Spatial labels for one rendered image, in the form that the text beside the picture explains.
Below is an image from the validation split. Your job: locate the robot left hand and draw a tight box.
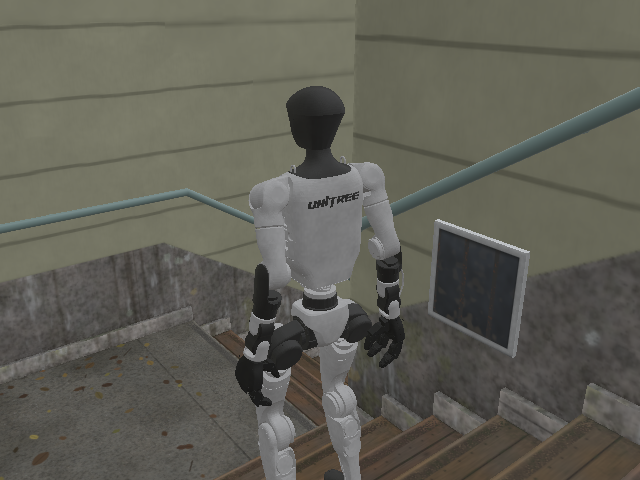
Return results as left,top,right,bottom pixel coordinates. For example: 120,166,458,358
235,355,280,407

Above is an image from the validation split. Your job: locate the robot left thigh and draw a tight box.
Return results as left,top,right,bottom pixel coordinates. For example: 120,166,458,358
255,320,306,452

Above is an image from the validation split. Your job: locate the right robot shin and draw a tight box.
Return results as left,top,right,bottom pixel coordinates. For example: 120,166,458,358
324,385,361,480

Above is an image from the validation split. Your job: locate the right robot upper arm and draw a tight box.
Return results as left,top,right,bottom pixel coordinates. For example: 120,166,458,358
348,162,400,260

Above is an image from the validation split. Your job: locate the left robot forearm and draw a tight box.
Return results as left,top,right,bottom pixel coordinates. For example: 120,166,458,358
243,264,282,362

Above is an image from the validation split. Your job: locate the right robot forearm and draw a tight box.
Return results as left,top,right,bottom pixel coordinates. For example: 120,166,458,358
376,241,402,320

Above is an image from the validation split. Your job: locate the robot right hand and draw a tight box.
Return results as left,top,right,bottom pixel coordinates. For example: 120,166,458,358
364,315,405,368

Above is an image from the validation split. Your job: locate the left robot upper arm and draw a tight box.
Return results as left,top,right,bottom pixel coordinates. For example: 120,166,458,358
248,175,291,290

